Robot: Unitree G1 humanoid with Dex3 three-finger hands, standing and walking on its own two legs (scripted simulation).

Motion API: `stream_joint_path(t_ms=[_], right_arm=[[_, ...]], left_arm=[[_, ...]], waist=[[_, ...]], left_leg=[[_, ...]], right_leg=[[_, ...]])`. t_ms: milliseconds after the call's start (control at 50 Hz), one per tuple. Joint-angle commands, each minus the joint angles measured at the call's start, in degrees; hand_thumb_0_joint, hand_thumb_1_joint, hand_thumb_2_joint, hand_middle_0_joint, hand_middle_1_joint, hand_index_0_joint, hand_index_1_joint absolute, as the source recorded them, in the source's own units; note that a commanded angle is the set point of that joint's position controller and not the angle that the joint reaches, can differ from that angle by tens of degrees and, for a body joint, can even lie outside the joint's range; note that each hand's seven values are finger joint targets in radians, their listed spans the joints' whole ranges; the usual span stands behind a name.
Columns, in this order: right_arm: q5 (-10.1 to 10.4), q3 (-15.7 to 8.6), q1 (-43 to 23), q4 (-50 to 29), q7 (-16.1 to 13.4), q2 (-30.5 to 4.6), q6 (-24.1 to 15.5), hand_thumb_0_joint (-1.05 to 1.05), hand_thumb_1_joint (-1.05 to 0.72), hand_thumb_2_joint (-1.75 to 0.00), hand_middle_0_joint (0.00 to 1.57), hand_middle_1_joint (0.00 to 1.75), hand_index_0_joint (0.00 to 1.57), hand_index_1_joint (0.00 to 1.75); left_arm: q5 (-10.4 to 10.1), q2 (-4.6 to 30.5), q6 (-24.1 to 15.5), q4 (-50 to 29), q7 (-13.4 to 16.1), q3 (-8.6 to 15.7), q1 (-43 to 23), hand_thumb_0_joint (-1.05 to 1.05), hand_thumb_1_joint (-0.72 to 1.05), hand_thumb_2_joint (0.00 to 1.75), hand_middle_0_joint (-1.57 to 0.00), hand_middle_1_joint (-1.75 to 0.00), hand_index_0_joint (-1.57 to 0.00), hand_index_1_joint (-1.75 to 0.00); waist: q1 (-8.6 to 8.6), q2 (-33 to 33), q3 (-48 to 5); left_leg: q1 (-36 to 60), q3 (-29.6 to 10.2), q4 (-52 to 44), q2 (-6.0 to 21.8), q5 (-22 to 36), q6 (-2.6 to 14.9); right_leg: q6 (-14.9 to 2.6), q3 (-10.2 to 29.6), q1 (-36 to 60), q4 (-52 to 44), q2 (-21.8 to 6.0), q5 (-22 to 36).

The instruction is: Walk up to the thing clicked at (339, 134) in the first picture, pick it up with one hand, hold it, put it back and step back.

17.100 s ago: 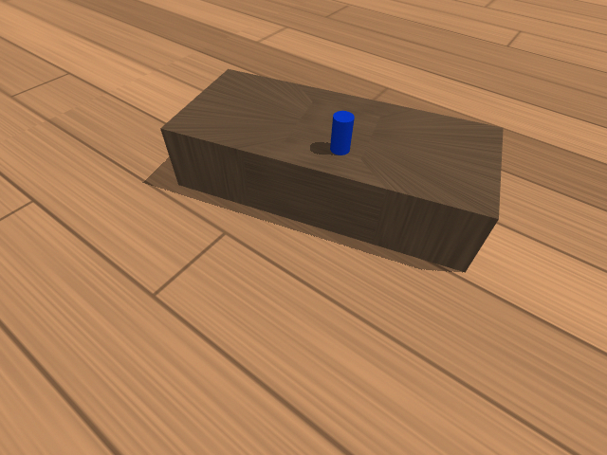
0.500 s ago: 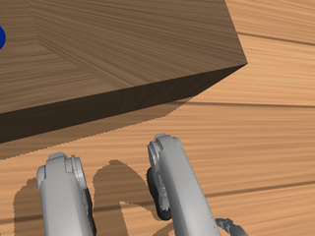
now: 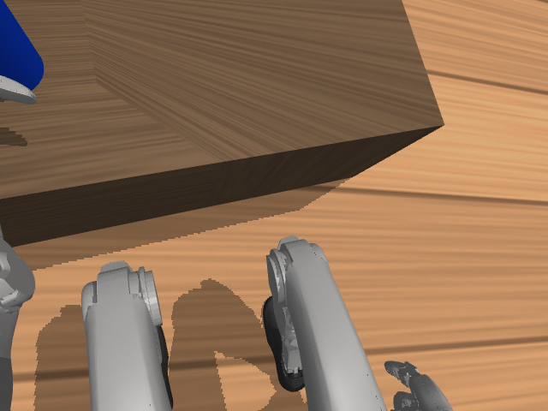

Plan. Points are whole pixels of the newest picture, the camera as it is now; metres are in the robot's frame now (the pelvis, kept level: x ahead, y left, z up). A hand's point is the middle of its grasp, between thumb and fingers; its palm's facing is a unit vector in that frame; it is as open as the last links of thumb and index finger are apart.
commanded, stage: close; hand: left
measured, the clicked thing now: out of the picture +0.57 +0.27 +0.01
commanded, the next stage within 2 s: settle in 0.60 s
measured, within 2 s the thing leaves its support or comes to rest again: leaves its support in 1.04 s
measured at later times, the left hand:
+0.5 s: hand out of the picture +0.57 +0.27 +0.00, palm faces +0.26 -0.96 -0.04, open 15.6 cm
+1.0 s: hand out of the picture +0.57 +0.27 +0.00, palm faces +0.23 -0.97 -0.08, open 11.0 cm
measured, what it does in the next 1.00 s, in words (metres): stands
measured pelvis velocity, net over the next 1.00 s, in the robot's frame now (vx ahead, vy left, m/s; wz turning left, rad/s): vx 0.00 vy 0.00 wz -0.01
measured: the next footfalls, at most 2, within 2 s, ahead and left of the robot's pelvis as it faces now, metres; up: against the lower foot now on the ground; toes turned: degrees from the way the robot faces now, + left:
none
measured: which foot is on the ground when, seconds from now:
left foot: down 0.00-1.00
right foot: down 0.00-1.00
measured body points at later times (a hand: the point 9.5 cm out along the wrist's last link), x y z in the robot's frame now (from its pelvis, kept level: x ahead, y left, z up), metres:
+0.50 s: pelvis +0.00 +0.00 -0.01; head +0.24 +0.06 +0.36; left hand +0.55 +0.32 +0.00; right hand +0.04 -0.27 -0.12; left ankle +0.08 +0.14 -0.36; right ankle +0.08 -0.14 -0.36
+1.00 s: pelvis +0.00 +0.00 -0.01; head +0.24 +0.06 +0.36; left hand +0.55 +0.32 +0.00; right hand +0.05 -0.27 -0.12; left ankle +0.08 +0.14 -0.36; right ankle +0.08 -0.14 -0.36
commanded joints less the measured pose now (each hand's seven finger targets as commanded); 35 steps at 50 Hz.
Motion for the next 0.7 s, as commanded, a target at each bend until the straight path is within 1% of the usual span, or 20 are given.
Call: stream_joint_path(t_ms=[0,20,100,140,160,200,220,260,300,320,340,360,380,440,460,520,560,620,660,680], right_arm=[[-0.17,-4.19,13.06,-0.34,-0.91,-12.92,0.03,0.00,-0.93,-0.90,0.20,0.30,0.20,0.30],[-0.21,-4.21,13.48,-0.22,-0.92,-13.05,0.04,0.00,-0.93,-0.90,0.20,0.30,0.20,0.30],[-0.16,-4.01,13.58,-0.15,-0.92,-13.21,0.13,0.00,-0.93,-0.90,0.20,0.30,0.20,0.30],[-0.13,-3.67,13.38,-0.28,-0.94,-13.02,0.07,0.00,-0.93,-0.90,0.20,0.30,0.20,0.30],[-0.22,-3.55,13.77,-0.18,-0.84,-12.91,0.10,0.00,-0.93,-0.90,0.20,0.30,0.20,0.30],[0.00,-3.44,13.34,-0.42,-0.85,-12.97,0.15,0.00,-0.93,-0.90,0.20,0.30,0.20,0.30],[-0.12,-3.39,13.30,-0.32,-0.78,-12.86,0.20,0.00,-0.93,-0.90,0.20,0.30,0.20,0.30],[-0.06,-3.37,12.98,-0.38,-0.77,-13.00,0.34,0.00,-0.92,-0.90,0.20,0.30,0.20,0.30],[-0.10,-3.04,13.13,-0.49,-0.65,-12.97,0.38,0.00,-0.92,-0.90,0.20,0.30,0.20,0.30],[-0.15,-3.08,13.33,-0.39,-0.73,-13.04,0.50,0.00,-0.92,-0.90,0.20,0.30,0.20,0.30],[-0.04,-3.17,13.38,-0.48,-0.73,-13.22,0.51,0.00,-0.92,-0.90,0.20,0.30,0.20,0.30],[-0.23,-2.97,13.59,-0.30,-0.66,-13.12,0.46,0.00,-0.92,-0.89,0.20,0.30,0.20,0.30],[-0.24,-2.94,13.86,-0.29,-0.66,-13.29,0.55,0.00,-0.92,-0.90,0.20,0.30,0.20,0.30],[-0.26,-2.76,13.53,-0.31,-0.70,-13.35,0.72,0.00,-0.92,-0.90,0.20,0.30,0.20,0.30],[-0.32,-2.78,13.09,-0.37,-0.65,-13.04,0.75,0.00,-0.92,-0.90,0.20,0.30,0.20,0.30],[-0.39,-2.74,13.47,-0.15,-0.67,-13.43,1.05,0.00,-0.92,-0.90,0.20,0.30,0.20,0.30],[-0.29,-2.79,12.96,-0.46,-0.62,-13.34,1.14,0.00,-0.92,-0.89,0.20,0.30,0.20,0.30],[-0.35,-2.82,13.12,-0.66,-0.73,-13.71,1.43,0.00,-0.91,-0.89,0.20,0.30,0.20,0.30],[-0.35,-2.91,13.49,-0.65,-0.74,-13.63,1.63,0.00,-0.92,-0.89,0.20,0.30,0.20,0.30],[-0.29,-2.85,12.99,-0.70,-0.74,-13.33,1.57,0.00,-0.91,-0.89,0.20,0.30,0.20,0.30]], left_arm=[[-0.76,14.38,-4.45,-11.31,0.42,0.12,-23.83,0.00,-0.61,0.07,-0.25,-0.20,-0.26,-0.19],[-0.67,13.88,-4.44,-11.81,0.09,-0.96,-24.68,0.00,-0.61,0.08,-0.27,-0.22,-0.28,-0.21],[-0.52,13.64,-3.90,-9.83,-0.32,-1.71,-25.03,0.00,-0.61,0.10,-0.30,-0.26,-0.31,-0.24],[-0.96,13.07,-3.70,-9.27,-0.43,-1.73,-24.35,0.00,-0.61,0.13,-0.32,-0.28,-0.34,-0.26],[-0.87,13.26,-3.80,-9.52,-0.51,-2.06,-25.83,0.00,-0.61,0.13,-0.33,-0.29,-0.35,-0.27],[-0.92,13.60,-3.68,-8.50,-0.60,-1.51,-24.41,0.00,-0.61,0.14,-0.37,-0.32,-0.38,-0.30],[-0.73,13.12,-3.76,-9.18,-0.60,-2.54,-25.41,0.00,-0.61,0.14,-0.36,-0.32,-0.38,-0.30],[-0.91,12.91,-3.81,-8.65,-0.57,-2.65,-25.55,0.00,-0.61,0.17,-0.38,-0.34,-0.40,-0.32],[-0.75,13.66,-3.69,-8.89,-0.40,-2.64,-25.85,0.00,-0.61,0.19,-0.42,-0.37,-0.44,-0.35],[-0.71,13.49,-3.88,-8.90,-0.47,-2.90,-26.99,0.00,-0.61,0.20,-0.43,-0.38,-0.45,-0.36],[-1.06,12.92,-3.74,-8.64,-0.46,-2.75,-26.07,0.00,-0.61,0.20,-0.43,-0.39,-0.45,-0.37],[-0.81,12.44,-3.53,-7.94,-0.32,-3.18,-25.95,0.00,-0.59,0.21,-0.44,-0.40,-0.46,-0.38],[-0.84,13.87,-3.59,-8.57,-0.04,-2.60,-26.95,0.00,-0.59,0.24,-0.46,-0.42,-0.48,-0.41],[-0.76,14.36,-3.70,-8.75,0.31,-2.46,-27.20,0.00,-0.56,0.26,-0.51,-0.46,-0.53,-0.44],[-0.87,12.91,-3.73,-9.03,0.27,-3.22,-27.13,0.00,-0.56,0.29,-0.52,-0.48,-0.54,-0.46],[-0.33,15.35,-3.62,-9.91,0.76,-1.95,-27.05,0.00,-0.50,0.35,-0.59,-0.55,-0.61,-0.53],[-0.54,13.81,-3.38,-8.89,0.79,-2.36,-25.68,0.00,-0.48,0.39,-0.63,-0.59,-0.65,-0.57],[-0.41,15.75,-3.29,-11.48,0.82,-1.48,-26.11,0.00,-0.42,0.45,-0.69,-0.65,-0.71,-0.64],[-0.53,14.58,-2.98,-11.39,0.51,-2.10,-25.63,0.00,-0.37,0.51,-0.75,-0.72,-0.78,-0.71],[-0.59,13.64,-2.76,-10.23,0.58,-2.41,-24.93,0.00,-0.34,0.54,-0.78,-0.76,-0.81,-0.74]], waist=[[-1.60,15.89,-40.35],[-1.87,17.49,-41.05],[-2.34,16.88,-39.85],[-2.02,14.89,-39.67],[-2.45,15.51,-39.51],[-1.91,15.03,-38.69],[-2.16,15.65,-38.76],[-2.27,15.43,-37.30],[-1.77,15.87,-39.02],[-2.53,16.24,-38.64],[-1.92,16.76,-38.85],[-2.38,16.66,-38.95],[-2.15,16.04,-39.48],[-1.82,17.00,-38.85],[-1.93,16.98,-39.14],[-1.59,18.07,-39.08],[-1.84,16.80,-38.12],[-1.34,17.58,-40.86],[-1.51,18.03,-41.36],[-1.76,16.35,-39.76]], left_leg=[[31.53,4.95,-12.01,0.45,10.77,3.77],[32.86,4.97,-12.01,0.47,11.76,3.64],[31.94,4.70,-11.64,0.44,11.18,3.61],[30.93,4.99,-10.80,0.44,11.57,3.91],[29.82,5.09,-10.76,0.40,10.78,3.87],[30.35,4.70,-11.28,0.42,10.33,3.77],[30.30,4.80,-11.15,0.49,9.91,3.74],[29.06,4.75,-11.37,0.46,8.05,3.69],[29.64,4.74,-10.79,0.46,9.40,3.61],[29.27,4.59,-10.98,0.44,8.92,3.59],[30.81,4.53,-11.07,0.50,9.55,3.46],[30.40,4.49,-10.56,0.54,10.48,3.52],[29.39,4.83,-10.01,0.44,10.47,3.67],[29.53,4.61,-10.29,0.45,9.65,3.54],[30.31,4.62,-10.06,0.54,9.93,3.52],[29.67,4.66,-10.11,0.52,10.04,3.40],[28.75,4.63,-10.22,0.52,9.35,3.50],[30.53,4.64,-9.64,0.62,11.58,3.48],[30.67,4.77,-9.40,0.57,12.67,3.53],[28.89,4.63,-9.49,0.56,11.21,3.62]], right_leg=[[-5.12,-4.70,18.06,-12.99,0.73,15.29],[-5.18,-4.65,18.16,-12.88,0.62,16.17],[-5.21,-4.88,17.13,-12.44,0.68,15.44],[-5.00,-4.80,18.20,-12.69,0.80,16.20],[-4.97,-4.74,18.41,-12.74,0.79,15.72],[-5.07,-5.05,17.06,-12.39,0.75,14.75],[-5.14,-5.00,16.73,-12.50,0.88,14.54],[-5.13,-5.18,16.30,-12.31,0.90,13.08],[-5.23,-5.11,16.58,-11.69,0.94,14.12],[-5.17,-5.21,16.61,-11.64,0.87,13.83],[-5.27,-5.25,15.84,-11.28,0.77,14.03],[-5.18,-5.31,16.14,-11.29,0.86,14.97],[-5.11,-5.05,17.19,-11.43,0.98,15.16],[-5.22,-5.27,16.07,-11.02,0.93,14.13],[-5.22,-5.25,15.56,-10.91,1.04,14.32],[-5.23,-5.39,16.04,-10.47,0.93,14.40],[-5.17,-5.62,15.89,-10.52,1.02,13.92],[-5.13,-5.55,16.78,-10.07,1.03,15.72],[-5.08,-5.48,17.67,-10.04,1.04,16.84],[-5.02,-5.64,17.11,-10.20,1.13,15.60]])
